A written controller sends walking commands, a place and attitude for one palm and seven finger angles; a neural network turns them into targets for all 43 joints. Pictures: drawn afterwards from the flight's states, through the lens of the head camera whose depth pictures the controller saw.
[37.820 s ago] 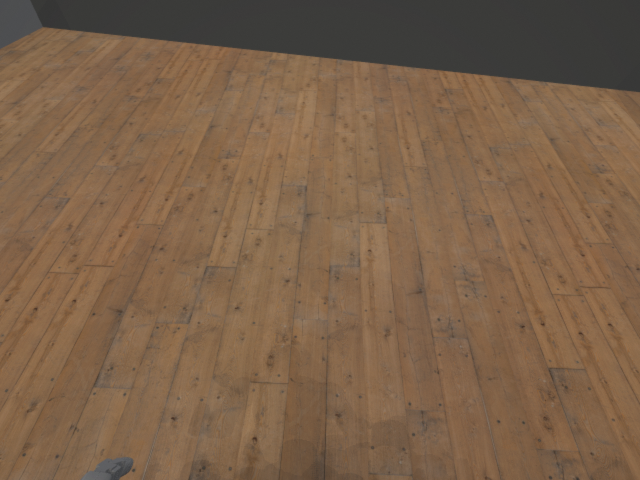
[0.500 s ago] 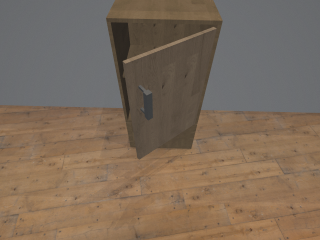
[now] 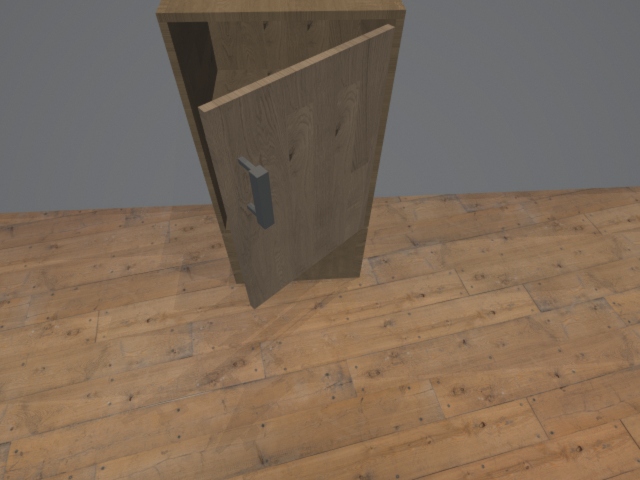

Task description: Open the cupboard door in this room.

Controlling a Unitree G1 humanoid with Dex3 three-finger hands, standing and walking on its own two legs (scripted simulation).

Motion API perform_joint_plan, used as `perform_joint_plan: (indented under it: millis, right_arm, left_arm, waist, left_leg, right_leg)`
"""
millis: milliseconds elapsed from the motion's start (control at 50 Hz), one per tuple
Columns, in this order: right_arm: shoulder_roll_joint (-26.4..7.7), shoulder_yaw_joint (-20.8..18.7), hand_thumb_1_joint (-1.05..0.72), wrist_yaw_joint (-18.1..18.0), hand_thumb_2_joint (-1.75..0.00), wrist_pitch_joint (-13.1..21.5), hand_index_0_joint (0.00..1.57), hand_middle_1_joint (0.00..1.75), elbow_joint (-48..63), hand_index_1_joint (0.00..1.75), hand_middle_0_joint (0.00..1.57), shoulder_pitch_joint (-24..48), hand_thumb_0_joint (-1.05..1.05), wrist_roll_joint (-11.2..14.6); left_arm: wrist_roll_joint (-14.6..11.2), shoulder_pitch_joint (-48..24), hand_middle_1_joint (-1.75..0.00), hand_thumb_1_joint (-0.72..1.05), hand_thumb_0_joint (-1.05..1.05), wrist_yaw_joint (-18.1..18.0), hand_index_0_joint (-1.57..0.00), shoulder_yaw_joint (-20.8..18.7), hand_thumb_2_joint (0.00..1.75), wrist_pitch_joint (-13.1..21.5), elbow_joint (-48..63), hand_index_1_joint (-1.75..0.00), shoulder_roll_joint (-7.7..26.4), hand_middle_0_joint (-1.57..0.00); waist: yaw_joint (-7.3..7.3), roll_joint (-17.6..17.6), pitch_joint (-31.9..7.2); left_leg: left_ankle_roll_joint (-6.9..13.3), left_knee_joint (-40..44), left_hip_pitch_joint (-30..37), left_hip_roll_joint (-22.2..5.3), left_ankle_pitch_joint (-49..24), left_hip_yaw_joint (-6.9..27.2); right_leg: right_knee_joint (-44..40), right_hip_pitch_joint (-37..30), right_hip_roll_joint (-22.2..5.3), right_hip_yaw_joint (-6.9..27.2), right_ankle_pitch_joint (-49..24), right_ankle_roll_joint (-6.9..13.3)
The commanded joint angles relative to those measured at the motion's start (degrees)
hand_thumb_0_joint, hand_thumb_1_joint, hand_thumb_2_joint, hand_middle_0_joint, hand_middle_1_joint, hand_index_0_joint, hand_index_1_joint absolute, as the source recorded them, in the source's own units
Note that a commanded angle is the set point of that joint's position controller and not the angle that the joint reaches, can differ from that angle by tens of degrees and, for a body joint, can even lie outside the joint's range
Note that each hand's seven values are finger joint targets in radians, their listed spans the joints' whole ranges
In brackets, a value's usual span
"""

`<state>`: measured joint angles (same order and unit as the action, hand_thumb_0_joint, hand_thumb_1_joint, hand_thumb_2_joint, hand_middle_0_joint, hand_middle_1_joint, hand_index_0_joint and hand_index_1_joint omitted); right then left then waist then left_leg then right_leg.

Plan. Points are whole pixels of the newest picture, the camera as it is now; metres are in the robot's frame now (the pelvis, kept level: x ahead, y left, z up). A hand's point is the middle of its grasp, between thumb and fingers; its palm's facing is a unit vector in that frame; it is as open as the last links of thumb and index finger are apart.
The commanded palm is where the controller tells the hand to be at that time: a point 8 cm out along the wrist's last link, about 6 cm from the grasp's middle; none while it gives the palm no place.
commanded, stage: walk to a spot facing it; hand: left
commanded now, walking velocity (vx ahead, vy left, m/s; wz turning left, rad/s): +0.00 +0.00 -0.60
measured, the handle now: (255, 192) +0.56 +0.16 -0.02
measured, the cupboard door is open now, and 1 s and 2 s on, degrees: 39 39 39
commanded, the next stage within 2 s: none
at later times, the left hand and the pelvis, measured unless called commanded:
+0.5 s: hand out of the picture +0.09 +0.15 -0.16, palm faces -0.18 -0.95 -0.26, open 7.4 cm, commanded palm none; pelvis +0.01 -0.04 +0.01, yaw -17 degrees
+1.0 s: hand (228, 418) +0.22 +0.16 -0.16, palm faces -0.53 -0.82 -0.22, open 7.4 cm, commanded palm none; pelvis +0.03 +0.01 +0.01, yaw -35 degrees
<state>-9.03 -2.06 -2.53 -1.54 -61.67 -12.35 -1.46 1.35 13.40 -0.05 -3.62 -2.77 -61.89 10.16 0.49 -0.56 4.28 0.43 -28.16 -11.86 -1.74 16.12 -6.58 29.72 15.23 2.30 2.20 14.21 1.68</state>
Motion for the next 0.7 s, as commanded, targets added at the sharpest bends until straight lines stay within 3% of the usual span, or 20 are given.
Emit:
perform_joint_plan:
  millis: [0, 40, 60, 100, 120, 140, 160, 180, 200, 220, 240, 300, 340, 460, 540, 580, 620, 640, 660, 680]
  right_arm:
    - [-11.53, -3.23, -0.90, -0.81, -0.90, 1.10, 0.20, 0.30, 4.19, 0.30, 0.20, -2.84, 0.00, -0.23]
    - [-11.77, -3.25, -0.90, -0.75, -0.90, 1.46, 0.20, 0.30, 5.30, 0.30, 0.20, -2.03, 0.00, -0.61]
    - [-11.71, -3.29, -0.90, -0.76, -0.90, 1.55, 0.20, 0.30, 5.97, 0.30, 0.20, -1.45, 0.00, -0.66]
    - [-11.87, -3.29, -0.90, -0.70, -0.90, 1.60, 0.20, 0.30, 7.02, 0.30, 0.20, 0.70, 0.00, -0.87]
    - [-12.35, -3.43, -0.90, -0.61, -0.90, 1.37, 0.20, 0.30, 7.44, 0.30, 0.20, 1.61, 0.00, -0.66]
    - [-11.60, -3.62, -0.90, -0.44, -0.90, 1.03, 0.20, 0.30, 8.08, 0.30, 0.20, 2.62, 0.00, -0.01]
    - [-7.33, -3.05, -0.90, -0.10, -0.90, 0.86, 0.20, 0.30, 10.37, 0.30, 0.20, 1.81, 0.00, 0.69]
    - [-8.82, -3.02, -0.90, 0.08, -0.90, 0.06, 0.20, 0.30, 10.94, 0.30, 0.20, 4.43, 0.00, 0.56]
    - [-8.72, -3.08, -0.90, 0.60, -0.90, -0.10, 0.20, 0.30, 10.80, 0.30, 0.20, 3.63, 0.00, 0.80]
    - [-8.02, -3.20, -0.90, 0.57, -0.90, -0.21, 0.20, 0.30, 10.89, 0.30, 0.20, 5.69, 0.00, 0.53]
    - [-8.12, -3.09, -0.90, 0.65, -0.90, -0.17, 0.20, 0.30, 11.04, 0.30, 0.20, 6.55, 0.00, 0.50]
    - [-7.12, -2.71, -0.90, 0.76, -0.90, -0.09, 0.20, 0.30, 11.24, 0.30, 0.20, 6.46, 0.00, 0.63]
    - [-6.89, -2.54, -0.90, 0.68, -0.90, -0.29, 0.20, 0.30, 11.88, 0.30, 0.20, 7.60, 0.00, 0.73]
    - [-7.40, -2.64, -0.90, 0.44, -0.90, -0.03, 0.20, 0.30, 14.23, 0.30, 0.20, 10.42, 0.00, 1.00]
    - [-7.33, -2.59, -0.90, 0.49, -0.90, 0.26, 0.20, 0.30, 15.47, 0.30, 0.20, 11.29, 0.00, 1.29]
    - [-7.17, -2.58, -0.90, 0.50, -0.90, 0.69, 0.20, 0.30, 15.41, 0.30, 0.20, 8.98, 0.00, 1.51]
    - [-7.60, -2.63, -0.90, 0.27, -0.90, 1.16, 0.20, 0.30, 14.34, 0.30, 0.20, 4.70, 0.00, 1.64]
    - [-8.76, -2.75, -0.90, 0.08, -0.90, 1.61, 0.20, 0.30, 13.47, 0.30, 0.20, 1.21, 0.00, 1.70]
    - [-12.43, -3.34, -0.90, -0.24, -0.90, 2.10, 0.20, 0.30, 13.22, 0.30, 0.20, -0.37, 0.00, 1.30]
    - [-17.90, -4.29, -0.90, -0.30, -0.90, 2.38, 0.20, 0.30, 14.13, 0.30, 0.20, -1.80, 0.00, 0.32]
  left_arm:
    - [0.14, -0.19, -0.30, 0.90, 0.00, 0.18, -0.20, -1.93, 0.90, 0.36, 6.49, -0.30, 6.01, -0.20]
    - [0.26, -1.07, -0.30, 0.90, 0.00, 0.43, -0.20, -2.30, 0.90, -0.02, 8.13, -0.30, 5.52, -0.20]
    - [0.30, -1.12, -0.30, 0.90, 0.00, 0.47, -0.20, -2.31, 0.90, 0.07, 8.64, -0.30, 5.44, -0.20]
    - [0.12, 1.21, -0.30, 0.90, 0.00, 0.71, -0.20, -2.33, 0.90, 0.54, 8.67, -0.30, 4.87, -0.20]
    - [0.10, 4.24, -0.30, 0.90, 0.00, 0.76, -0.20, -2.53, 0.90, 0.87, 7.95, -0.30, 5.07, -0.20]
    - [0.41, 7.58, -0.30, 0.90, 0.00, 0.51, -0.20, -3.04, 0.90, 1.37, 7.02, -0.30, 7.39, -0.20]
    - [1.12, 8.55, -0.30, 0.90, 0.00, -0.48, -0.20, -4.19, 0.90, 2.18, 7.00, -0.30, 14.39, -0.20]
    - [-0.01, 9.89, -0.30, 0.90, 0.00, -1.06, -0.20, -4.24, 0.90, 2.00, 6.90, -0.30, 14.99, -0.20]
    - [-0.17, 7.62, -0.30, 0.90, 0.00, -1.17, -0.20, -3.97, 0.90, 1.96, 7.68, -0.30, 14.77, -0.20]
    - [0.00, 4.77, -0.30, 0.90, 0.00, -1.46, -0.20, -4.01, 0.90, 1.90, 8.89, -0.30, 12.67, -0.20]
    - [-0.01, 3.32, -0.30, 0.90, 0.00, -1.61, -0.20, -3.87, 0.90, 2.04, 9.42, -0.30, 12.20, -0.20]
    - [-0.25, 4.53, -0.30, 0.90, 0.00, -1.95, -0.20, -3.62, 0.90, 2.81, 9.91, -0.30, 11.42, -0.20]
    - [-0.18, 5.57, -0.30, 0.90, 0.00, -1.89, -0.20, -3.64, 0.90, 2.80, 9.99, -0.30, 11.77, -0.20]
    - [0.29, 6.26, -0.30, 0.90, 0.00, -1.64, -0.20, -3.76, 0.90, 2.33, 10.85, -0.30, 12.15, -0.20]
    - [0.49, 4.96, -0.30, 0.90, 0.00, -1.28, -0.20, -4.13, 0.90, 1.89, 12.34, -0.30, 13.31, -0.20]
    - [0.54, 3.19, -0.30, 0.90, 0.00, -1.24, -0.20, -4.27, 0.90, 1.77, 13.07, -0.30, 13.84, -0.20]
    - [0.15, 0.99, -0.30, 0.90, 0.00, -1.15, -0.20, -4.29, 0.90, 1.57, 13.63, -0.30, 13.40, -0.20]
    - [-0.11, -0.58, -0.30, 0.90, 0.00, -1.11, -0.20, -4.01, 0.90, 1.47, 14.11, -0.30, 12.75, -0.20]
    - [-0.47, 0.38, -0.30, 0.90, 0.00, -0.95, -0.20, -3.45, 0.90, 1.30, 14.91, -0.30, 9.75, -0.20]
    - [-0.93, 1.98, -0.30, 0.90, 0.00, -0.18, -0.20, -2.84, 0.90, 1.22, 15.57, -0.30, 7.71, -0.20]
  waist:
    - [-0.69, 10.38, -2.56]
    - [-0.66, 12.60, -2.24]
    - [-0.36, 10.58, -2.78]
    - [1.38, 7.78, -3.41]
    - [2.71, 5.00, -4.81]
    - [4.21, -3.53, -5.83]
    - [3.82, -23.98, -6.21]
    - [5.35, -18.80, -4.65]
    - [3.22, -12.61, -3.82]
    - [2.48, -10.17, -2.54]
    - [1.94, -8.92, -2.26]
    - [1.74, -3.65, -7.68]
    - [2.07, -3.37, -8.78]
    - [2.42, -8.46, -6.62]
    - [2.20, -6.84, -4.98]
    - [1.10, -6.96, -6.12]
    - [-0.98, -6.73, -7.19]
    - [-2.79, -5.89, -8.33]
    - [-2.97, 4.62, -8.57]
    - [-2.63, 20.55, -9.12]
  left_leg:
    - [7.35, 11.29, 1.83, -17.23, -3.91, 14.29]
    - [10.63, 12.10, 2.66, -21.01, -12.15, 14.66]
    - [10.68, 9.92, 3.48, -21.49, -16.10, 13.18]
    - [7.88, 3.58, 1.69, -19.25, -23.02, 7.59]
    - [5.28, -1.57, 0.88, -16.57, -21.23, 4.42]
    - [1.44, -10.93, -2.39, -10.94, -12.27, 0.20]
    - [-2.65, -23.95, -16.29, -1.10, 13.41, -4.38]
    - [-2.57, -33.84, -19.23, 0.49, 20.85, 2.96]
    - [-2.21, -37.54, -20.00, -1.21, 16.94, 5.95]
    - [-2.51, -38.84, -21.95, -1.53, 14.26, 7.33]
    - [-2.95, -39.22, -22.63, -1.72, 11.64, 8.29]
    - [-3.81, -36.74, -21.86, -1.33, 7.68, 8.58]
    - [-4.08, -34.28, -21.07, -0.43, 7.22, 8.49]
    - [-4.31, -28.57, -20.38, 0.58, 7.77, 9.04]
    - [-3.56, -21.76, -15.31, 1.96, 8.56, 8.99]
    - [-3.17, -15.48, -11.09, 2.60, 7.82, 8.89]
    - [-2.84, -5.66, -2.67, 3.10, 1.47, 8.93]
    - [-2.71, 1.59, 5.57, 1.64, -3.00, 9.33]
    - [-0.47, 9.03, 12.85, -7.40, 0.27, 18.64]
    - [5.50, 14.51, 14.89, -22.83, -2.88, 34.45]
  right_leg:
    - [13.47, 7.48, -1.64, 0.01, 4.00, -0.32]
    - [23.15, 10.65, -3.00, -1.17, 14.31, -1.15]
    - [22.77, 10.59, -4.01, -0.74, 14.97, -1.11]
    - [13.74, 4.40, -4.22, -2.07, 11.08, -0.94]
    - [6.04, -0.13, -3.62, -3.07, 4.22, -1.02]
    - [-4.83, -4.60, -5.75, 2.46, -10.81, -0.14]
    - [-11.15, -11.68, -19.37, 23.59, -28.19, 4.12]
    - [-11.54, -10.59, -22.29, 27.58, -34.80, 7.82]
    - [-10.92, -9.03, -21.31, 24.22, -24.94, 11.15]
    - [-10.82, -7.19, -18.27, 24.85, -21.23, 10.78]
    - [-9.84, -7.66, -16.65, 23.57, -22.90, 10.20]
    - [-7.28, -13.50, -14.52, 20.16, -32.14, 8.93]
    - [-7.11, -14.32, -13.47, 20.04, -33.03, 8.83]
    - [-7.59, -12.72, -12.37, 23.12, -31.33, 9.39]
    - [-8.39, -6.90, -11.84, 26.56, -25.24, 10.01]
    - [-7.33, -5.46, -11.03, 27.06, -24.61, 9.37]
    - [-5.30, -0.84, -8.76, 26.23, -21.45, 6.69]
    - [-3.20, 4.70, -6.90, 24.24, -15.32, 4.35]
    - [2.44, 13.81, -0.72, 19.30, -1.01, 1.77]
    - [16.81, 20.51, 5.09, 7.99, 20.38, -1.81]
